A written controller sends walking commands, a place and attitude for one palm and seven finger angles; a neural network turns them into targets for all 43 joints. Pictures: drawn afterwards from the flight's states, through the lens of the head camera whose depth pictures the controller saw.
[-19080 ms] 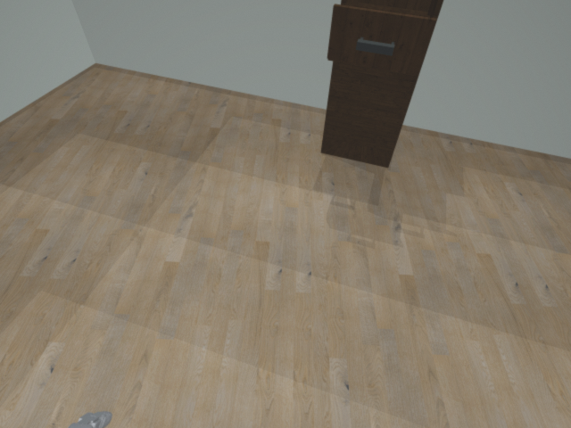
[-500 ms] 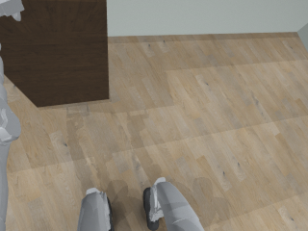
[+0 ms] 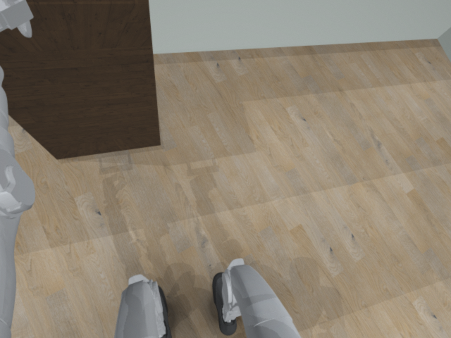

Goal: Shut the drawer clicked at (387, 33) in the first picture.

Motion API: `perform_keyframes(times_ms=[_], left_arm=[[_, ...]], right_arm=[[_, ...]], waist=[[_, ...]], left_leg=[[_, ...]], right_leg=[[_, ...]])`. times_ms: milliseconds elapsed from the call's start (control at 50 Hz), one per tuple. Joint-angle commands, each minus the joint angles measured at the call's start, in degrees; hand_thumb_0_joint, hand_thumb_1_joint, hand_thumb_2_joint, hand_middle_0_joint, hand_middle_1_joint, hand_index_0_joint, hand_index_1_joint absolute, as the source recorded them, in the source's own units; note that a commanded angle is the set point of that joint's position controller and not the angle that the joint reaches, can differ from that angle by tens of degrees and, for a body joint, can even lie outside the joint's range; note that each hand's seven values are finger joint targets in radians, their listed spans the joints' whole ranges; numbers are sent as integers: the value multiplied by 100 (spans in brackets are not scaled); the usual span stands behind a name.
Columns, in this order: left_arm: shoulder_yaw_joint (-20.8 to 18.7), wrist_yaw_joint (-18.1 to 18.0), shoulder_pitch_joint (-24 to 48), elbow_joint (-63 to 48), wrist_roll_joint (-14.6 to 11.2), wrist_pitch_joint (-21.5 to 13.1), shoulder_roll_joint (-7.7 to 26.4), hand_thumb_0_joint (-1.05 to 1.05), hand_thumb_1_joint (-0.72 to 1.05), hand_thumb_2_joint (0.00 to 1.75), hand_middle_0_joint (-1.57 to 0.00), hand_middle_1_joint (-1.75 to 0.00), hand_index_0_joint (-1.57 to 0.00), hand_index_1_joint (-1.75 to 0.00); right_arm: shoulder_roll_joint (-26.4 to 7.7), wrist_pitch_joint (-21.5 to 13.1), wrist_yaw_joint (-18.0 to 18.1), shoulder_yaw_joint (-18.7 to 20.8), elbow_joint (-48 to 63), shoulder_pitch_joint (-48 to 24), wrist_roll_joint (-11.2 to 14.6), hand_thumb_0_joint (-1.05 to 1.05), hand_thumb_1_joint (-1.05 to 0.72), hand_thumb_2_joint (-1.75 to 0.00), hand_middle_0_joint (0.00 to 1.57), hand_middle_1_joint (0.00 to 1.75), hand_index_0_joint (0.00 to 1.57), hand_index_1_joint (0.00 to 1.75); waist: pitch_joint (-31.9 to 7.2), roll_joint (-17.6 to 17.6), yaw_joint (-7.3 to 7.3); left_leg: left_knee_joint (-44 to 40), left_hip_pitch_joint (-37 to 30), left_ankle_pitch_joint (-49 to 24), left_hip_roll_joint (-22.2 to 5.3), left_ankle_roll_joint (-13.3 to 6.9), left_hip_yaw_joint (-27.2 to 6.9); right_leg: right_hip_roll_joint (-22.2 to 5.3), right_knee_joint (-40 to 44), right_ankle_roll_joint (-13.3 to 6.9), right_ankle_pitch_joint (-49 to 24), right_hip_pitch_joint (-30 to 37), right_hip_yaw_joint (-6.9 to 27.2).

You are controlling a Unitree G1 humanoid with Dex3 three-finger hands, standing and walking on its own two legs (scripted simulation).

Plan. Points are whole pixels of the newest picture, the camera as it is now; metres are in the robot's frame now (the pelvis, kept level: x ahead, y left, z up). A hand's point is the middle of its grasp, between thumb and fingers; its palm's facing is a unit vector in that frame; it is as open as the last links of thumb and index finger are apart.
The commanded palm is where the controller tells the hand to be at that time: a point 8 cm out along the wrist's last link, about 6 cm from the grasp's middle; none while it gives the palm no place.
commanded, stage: pull the fist back off the drawer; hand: left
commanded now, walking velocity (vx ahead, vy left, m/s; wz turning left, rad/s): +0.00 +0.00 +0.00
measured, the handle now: out of the picture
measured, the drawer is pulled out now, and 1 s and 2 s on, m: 0.00 0.00 0.00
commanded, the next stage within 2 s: draw the hand back to the body in 0.22 s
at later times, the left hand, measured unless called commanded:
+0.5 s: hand (8, 19) +0.57 +0.20 +0.11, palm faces +0.05 -1.00 -0.04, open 3.3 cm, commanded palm +0.51 +0.24 +0.13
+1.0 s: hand out of the picture +0.39 +0.22 +0.18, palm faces +0.24 -0.94 -0.24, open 3.3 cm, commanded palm +0.34 +0.27 +0.20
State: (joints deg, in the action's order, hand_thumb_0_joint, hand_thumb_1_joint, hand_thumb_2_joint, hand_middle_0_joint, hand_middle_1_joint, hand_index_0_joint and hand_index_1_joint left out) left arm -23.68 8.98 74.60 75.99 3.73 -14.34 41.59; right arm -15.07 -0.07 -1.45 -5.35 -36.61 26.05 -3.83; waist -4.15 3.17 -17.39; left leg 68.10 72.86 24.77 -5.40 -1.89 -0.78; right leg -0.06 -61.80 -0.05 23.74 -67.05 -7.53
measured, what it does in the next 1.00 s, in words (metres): rises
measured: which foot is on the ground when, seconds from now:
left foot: down 0.00-1.00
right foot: down 0.00-1.00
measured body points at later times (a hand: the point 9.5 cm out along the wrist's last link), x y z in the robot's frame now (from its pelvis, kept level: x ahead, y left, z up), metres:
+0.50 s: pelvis +0.06 +0.00 +0.04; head +0.21 +0.02 +0.47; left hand +0.56 +0.25 +0.11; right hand +0.05 -0.26 -0.07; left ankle +0.05 +0.10 -0.63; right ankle +0.04 -0.13 -0.63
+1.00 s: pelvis +0.07 +0.00 +0.09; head +0.09 -0.01 +0.54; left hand +0.37 +0.27 +0.19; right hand +0.26 -0.23 +0.00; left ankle +0.05 +0.10 -0.63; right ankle +0.04 -0.13 -0.63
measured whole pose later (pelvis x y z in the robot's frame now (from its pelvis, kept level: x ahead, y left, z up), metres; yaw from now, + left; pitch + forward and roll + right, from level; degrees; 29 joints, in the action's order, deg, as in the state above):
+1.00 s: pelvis +0.07 +0.00 +0.09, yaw +3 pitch +5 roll -1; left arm -9.7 -1.2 4.3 11.9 -4.9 -3.5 17.5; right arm -14.3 2.6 3.0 -1.5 -31.8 10.4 2.5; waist -3.3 2.7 -0.1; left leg 35.7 20.4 19.9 -1.2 -1.0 2.7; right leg -1.9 -33.4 0.8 20.3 -17.6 -3.6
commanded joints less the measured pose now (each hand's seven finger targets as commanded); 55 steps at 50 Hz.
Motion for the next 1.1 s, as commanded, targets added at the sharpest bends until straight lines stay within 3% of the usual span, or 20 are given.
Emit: perform_keyframes(times_ms=[0, 80, 100, 180, 260, 300, 320, 360, 400, 480, 600, 700, 760, 800, 820, 860, 900, 940, 1040, 1080], left_arm=[[-265, -53, 2491, -1586, -246, -472, 1215, 0, 90, 90, -140, -160, -140, -160], [-346, 3, 1709, -1870, -361, -552, 1081, 0, 90, 90, -140, -160, -140, -160], [-363, 8, 1565, -1968, -392, -602, 1022, 0, 90, 90, -140, -160, -140, -160], [-328, 27, 1483, -1894, -498, -649, 881, 0, 90, 90, -140, -160, -140, -160], [-148, 23, 1507, -2048, -518, -854, 532, 0, 90, 90, -140, -160, -140, -160], [-139, 40, 1367, -2030, -572, -919, 402, 0, 90, 90, -140, -160, -140, -160], [-302, 68, 809, -2156, -600, -912, 491, 0, 90, 90, -140, -160, -140, -160], [-325, 152, 40, -2997, -736, -882, 414, 0, 90, 90, -140, -160, -140, -160], [-126, 226, -933, -3583, -921, -712, -10, 0, 90, 90, -140, -160, -140, -160], [-40, 122, -1837, -4631, -1306, -411, -377, 0, 90, 90, -140, -160, -140, -160], [214, -48, -2880, -5525, -1432, -493, -757, 0, 90, 90, -140, -160, -140, -160], [521, 216, -3792, -6048, -1644, -297, -1156, 0, 90, 90, -140, -160, -140, -160], [734, 321, -4253, -6367, -1785, -61, -1482, 0, 90, 90, -140, -160, -140, -160], [592, 335, -4418, -6694, -1846, 40, -1319, 0, 90, 90, -140, -160, -140, -160], [846, -292, -4597, -7214, -1075, 195, -880, 0, 90, 90, -140, -160, -140, -160], [1107, -845, -5243, -7306, -960, 535, -1445, 0, 90, 90, -140, -160, -140, -160], [986, -1140, -5383, -7533, -889, 721, -1282, 0, 90, 90, -140, -160, -140, -160], [902, -1327, -5451, -7942, -832, 787, -1221, 0, 90, 90, -140, -160, -140, -160], [1035, -1511, -6071, -8678, -783, 872, -1443, 0, 90, 90, -140, -160, -140, -160], [1030, -1530, -6456, -8846, -786, 897, -1515, 0, 90, 90, -140, -160, -140, -160]], right_arm=[[-1241, 39, 70, 493, 145, 1336, 48, 0, -90, -90, 20, 30, 20, 30], [-1190, 149, 35, 552, 252, 1251, 98, 0, -90, -90, 20, 30, 20, 30], [-1175, 168, 17, 555, 256, 1232, 83, 0, -90, -90, 20, 30, 20, 30], [-1152, 258, 39, 602, 193, 1179, 138, 0, -90, -90, 20, 30, 20, 30], [-1118, 299, 31, 668, 95, 1191, 115, 0, -90, -90, 20, 30, 20, 30], [-1122, 336, 15, 693, 57, 1200, 91, 0, -90, -90, 20, 30, 20, 30], [-1122, 384, 0, 719, 164, 1216, 113, 0, -90, -90, 20, 30, 20, 30], [-1087, 456, -46, 768, 404, 1089, 174, 0, -90, -90, 20, 30, 20, 30], [-1011, 489, -98, 817, 581, 963, 274, 0, -90, -90, 20, 30, 20, 30], [-935, 444, -60, 863, 748, 550, 460, 0, -90, -90, 20, 30, 20, 30], [-825, 223, 70, 837, 755, 70, 544, 0, -90, -90, 20, 30, 20, 30], [-773, 66, 150, 807, 895, -407, 630, 0, -90, -90, 20, 30, 20, 30], [-745, -31, 198, 771, 1034, -739, 676, 0, -90, -90, 20, 30, 20, 30], [-763, -97, 252, 752, 1104, -913, 692, 0, -90, -90, 20, 30, 20, 30], [-694, -14, 319, 761, 1192, -1311, 668, 0, -90, -90, 20, 30, 20, 30], [-616, 30, 423, 704, 1256, -1484, 661, 0, -90, -90, 20, 30, 20, 30], [-624, 49, 498, 664, 1230, -1674, 660, 0, -90, -90, 20, 30, 20, 30], [-582, 23, 547, 606, 1253, -1836, 642, 0, -90, -90, 20, 30, 20, 30], [-497, -155, 586, 507, 1203, -2120, 578, 0, -90, -90, 20, 30, 20, 30], [-485, -213, 587, 498, 1193, -2195, 550, 0, -90, -90, 20, 30, 20, 30]], waist=[[-3358, 1280, 6], [-3448, 1092, 248], [-3461, 1261, 326], [-3084, 740, 214], [-3175, 1132, 233], [-3233, 1038, 223], [-3478, 1064, 471], [-4047, 1302, 771], [-4200, 1232, 925], [-3504, 477, 1007], [-2553, 493, 1120], [-2247, 514, 1257], [-1964, 229, 1310], [-1893, 156, 1384], [-2004, 221, 1648], [-1431, -26, 1574], [-1104, -256, 1613], [-1110, -215, 1667], [-699, 120, 1755], [-527, -43, 1796]], left_leg=[[-909, -3367, -1200, 196, -38, -517], [-1026, -3532, -1606, 206, -22, -404], [-1042, -3658, -1780, 215, -13, -399], [-1063, -3386, -1755, 234, -53, -274], [-1047, -4054, -2365, 227, 11, -343], [-1029, -4221, -2651, 231, 11, -376], [-1095, -4358, -2969, 245, 35, -334], [-1255, -4927, -3740, 253, 71, -293], [-1390, -5324, -4374, 254, 79, -269], [-1800, -5050, -3939, 292, 15, -86], [-2221, -5239, -3814, 328, 17, 57], [-2486, -5615, -3934, 332, 41, 37], [-2691, -5653, -3590, 352, 49, 5], [-2790, -5677, -3363, 390, 38, 5], [-3048, -6118, -3346, 469, 31, 69], [-3388, -6080, -2873, 436, 59, 115], [-3636, -6059, -2522, 456, 37, 136], [-3864, -6264, -2479, 476, 27, 155], [-4309, -6716, -2416, 481, 43, 163], [-4439, -6803, -2422, 476, 35, 174]], right_leg=[[329, 898, -106, -505, 1101, 349], [346, 991, -91, -856, 1566, 366], [347, 979, -111, -968, 1562, 368], [354, 1114, -51, -1189, 1850, 442], [341, 1050, -96, -1470, 1545, 382], [349, 1035, -103, -1659, 1560, 372], [351, 1030, -117, -1930, 1892, 373], [350, 1111, -121, -2489, 2433, 383], [374, 1260, -120, -2938, 2802, 365], [351, 1651, -39, -3306, 3598, 372], [289, 1948, -50, -3313, 4017, 416], [223, 2141, -65, -3274, 4322, 376], [199, 2288, -47, -3095, 4440, 316], [182, 2354, -71, -3026, 4619, 324], [23, 2672, -143, -2845, 4848, 505], [15, 2923, -127, -2619, 4982, 441], [15, 3138, -134, -2523, 5225, 455], [-6, 3284, -136, -2561, 5538, 463], [-18, 3705, -139, -2358, 5813, 466], [-15, 3831, -125, -2360, 5913, 454]])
